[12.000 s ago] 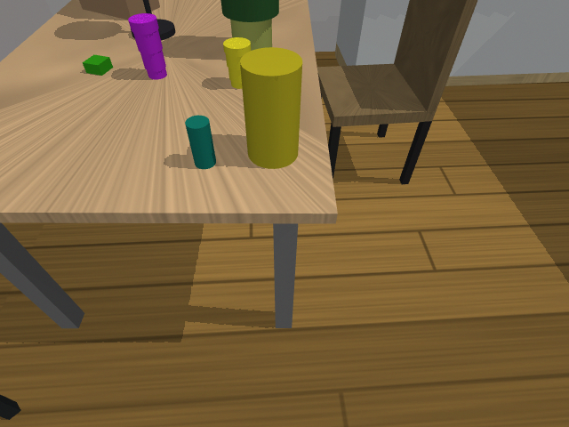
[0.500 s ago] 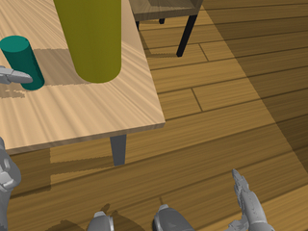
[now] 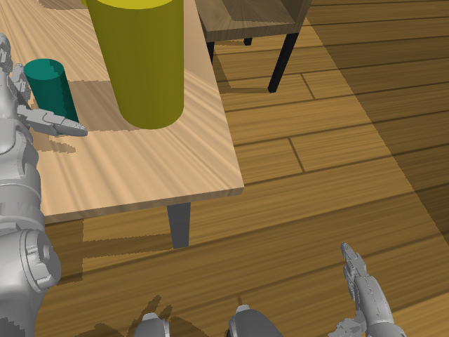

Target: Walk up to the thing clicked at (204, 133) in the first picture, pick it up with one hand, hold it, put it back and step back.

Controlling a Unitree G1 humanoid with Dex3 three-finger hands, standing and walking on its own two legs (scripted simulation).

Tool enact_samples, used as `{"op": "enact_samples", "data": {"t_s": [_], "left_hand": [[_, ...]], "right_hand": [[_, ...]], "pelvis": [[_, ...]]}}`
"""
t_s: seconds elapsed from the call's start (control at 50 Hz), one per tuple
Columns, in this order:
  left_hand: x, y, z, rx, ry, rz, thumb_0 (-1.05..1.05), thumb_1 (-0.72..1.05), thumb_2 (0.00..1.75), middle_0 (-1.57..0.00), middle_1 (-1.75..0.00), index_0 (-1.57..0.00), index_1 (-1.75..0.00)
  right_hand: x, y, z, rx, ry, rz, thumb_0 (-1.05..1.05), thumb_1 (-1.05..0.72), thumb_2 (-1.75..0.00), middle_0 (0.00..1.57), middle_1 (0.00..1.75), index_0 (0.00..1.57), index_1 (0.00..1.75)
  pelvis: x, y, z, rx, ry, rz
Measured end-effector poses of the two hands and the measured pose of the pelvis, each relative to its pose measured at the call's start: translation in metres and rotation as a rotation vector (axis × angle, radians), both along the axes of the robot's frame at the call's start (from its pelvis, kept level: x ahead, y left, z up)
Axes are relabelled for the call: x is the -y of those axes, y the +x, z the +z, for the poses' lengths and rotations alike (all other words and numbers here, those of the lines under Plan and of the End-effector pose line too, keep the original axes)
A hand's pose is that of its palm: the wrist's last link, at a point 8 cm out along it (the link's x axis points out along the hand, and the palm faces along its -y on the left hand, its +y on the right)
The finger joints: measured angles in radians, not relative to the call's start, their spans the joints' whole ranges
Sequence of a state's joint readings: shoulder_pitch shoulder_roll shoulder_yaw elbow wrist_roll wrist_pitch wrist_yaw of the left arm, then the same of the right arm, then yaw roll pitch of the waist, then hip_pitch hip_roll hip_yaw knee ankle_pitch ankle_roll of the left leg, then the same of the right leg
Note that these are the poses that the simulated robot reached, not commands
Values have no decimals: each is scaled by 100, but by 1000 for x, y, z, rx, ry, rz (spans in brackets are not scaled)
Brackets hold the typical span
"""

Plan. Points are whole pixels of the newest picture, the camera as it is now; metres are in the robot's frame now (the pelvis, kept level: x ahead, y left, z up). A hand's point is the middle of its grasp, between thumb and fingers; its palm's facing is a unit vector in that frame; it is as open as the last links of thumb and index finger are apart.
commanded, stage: close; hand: left
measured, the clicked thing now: (54, 99) +0.50 +0.21 +0.10
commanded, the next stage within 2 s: settle in 0.68 s
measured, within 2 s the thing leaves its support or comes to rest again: leaves its support in 1.00 s
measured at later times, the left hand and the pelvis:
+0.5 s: hand (49, 90) +0.53 +0.22 +0.09, palm faces +0.20 -0.98 -0.01, open 11.6 cm; pelvis -0.01 +0.01 +0.00, yaw -1 degrees
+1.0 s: hand (51, 95) +0.51 +0.21 +0.10, palm faces +0.19 -0.98 -0.02, open 6.5 cm; pelvis +0.00 +0.00 +0.00, yaw +0 degrees
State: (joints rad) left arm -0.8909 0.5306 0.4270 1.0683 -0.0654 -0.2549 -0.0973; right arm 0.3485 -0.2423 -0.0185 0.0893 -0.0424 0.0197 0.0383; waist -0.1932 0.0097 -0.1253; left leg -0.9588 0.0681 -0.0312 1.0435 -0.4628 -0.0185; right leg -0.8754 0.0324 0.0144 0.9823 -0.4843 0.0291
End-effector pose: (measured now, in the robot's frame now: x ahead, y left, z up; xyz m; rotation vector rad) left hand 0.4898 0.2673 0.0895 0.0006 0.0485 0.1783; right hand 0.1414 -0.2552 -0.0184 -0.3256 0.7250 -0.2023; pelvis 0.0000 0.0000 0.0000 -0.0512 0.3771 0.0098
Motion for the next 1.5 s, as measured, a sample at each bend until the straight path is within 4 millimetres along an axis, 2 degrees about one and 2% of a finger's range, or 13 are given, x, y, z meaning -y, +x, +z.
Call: {"op": "enact_samples", "data": {"t_s": [0.14,0.34,0.5,0.7,0.84,0.98,1.2,1.5], "left_hand": [[4,2,-1,1,-6,5,-1,-54,9,-24,-14,-24,-15],[5,5,-1,8,-5,15,-1,-41,23,-52,-37,-53,-37],[0,7,0,12,6,19,-1,-25,38,-71,-55,-71,-54],[3,-4,-2,4,21,1,-1,1,64,-97,-83,-98,-83],[4,-8,-1,11,16,6,-1,-7,84,-97,-98,-99,-99],[7,-11,6,2,14,13,0,0,111,-93,-112,-94,-113],[8,-9,36,15,12,11,1,-1,114,-93,-113,-94,-113],[10,-8,50,4,5,12,1,-1,114,-94,-113,-95,-114]], "right_hand": [[-4,-3,3,14,3,2,-1,52,-5,6,5,6,6],[0,-14,12,27,-35,-9,-1,51,-4,6,5,6,6],[-3,-21,6,6,-26,-25,-1,51,-4,6,5,6,6],[-8,-11,5,15,1,-10,-1,51,-4,6,5,6,6],[-7,-9,3,8,17,-7,-1,51,-4,6,5,6,6],[-5,-5,4,6,24,-10,-1,52,-5,6,5,6,6],[-6,-2,10,25,43,-18,-1,52,-5,6,5,5,6],[-5,-8,9,7,53,-35,-1,53,-5,6,5,5,6]], "pelvis": [[-2,-4,-2,1,1,-3],[-5,-11,-4,1,-2,-7],[-7,-13,-4,-5,-5,-11],[-7,-7,-1,3,-3,-11],[-5,-3,0,9,0,-8],[-2,-2,4,27,5,-7],[-1,0,12,58,11,-5],[-3,-1,18,73,14,-10]]}}
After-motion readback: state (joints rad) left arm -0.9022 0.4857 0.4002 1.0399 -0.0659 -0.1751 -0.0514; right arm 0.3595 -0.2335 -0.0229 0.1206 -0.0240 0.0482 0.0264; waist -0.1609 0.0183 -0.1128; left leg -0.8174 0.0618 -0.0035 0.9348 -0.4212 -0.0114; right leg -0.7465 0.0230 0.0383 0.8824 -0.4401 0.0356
